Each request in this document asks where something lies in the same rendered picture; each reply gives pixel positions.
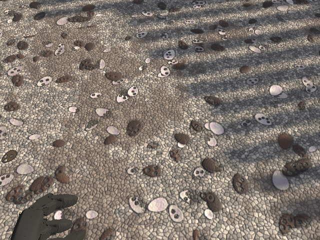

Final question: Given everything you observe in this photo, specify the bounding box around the left robot hand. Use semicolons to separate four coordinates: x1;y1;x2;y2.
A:
9;193;86;240

